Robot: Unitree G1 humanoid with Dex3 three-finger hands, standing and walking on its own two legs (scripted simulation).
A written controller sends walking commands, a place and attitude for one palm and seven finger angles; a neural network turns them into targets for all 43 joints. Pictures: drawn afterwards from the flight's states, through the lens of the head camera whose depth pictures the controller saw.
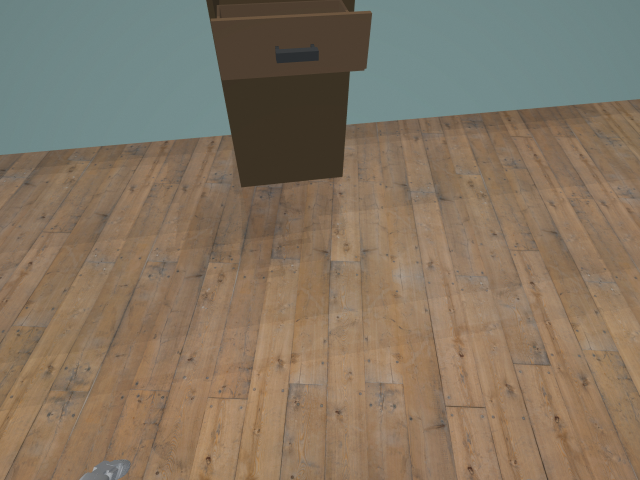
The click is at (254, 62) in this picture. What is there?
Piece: drawer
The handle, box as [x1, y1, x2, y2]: [275, 44, 318, 62]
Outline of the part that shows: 318,50 313,44 310,44 310,46 307,48 279,49 278,46 275,46 277,62 318,60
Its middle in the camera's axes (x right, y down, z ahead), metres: -0.07 -0.54 +1.11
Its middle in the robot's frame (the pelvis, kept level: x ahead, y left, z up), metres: +1.19 +0.13 +0.00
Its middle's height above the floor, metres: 0.77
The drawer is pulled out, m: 0.30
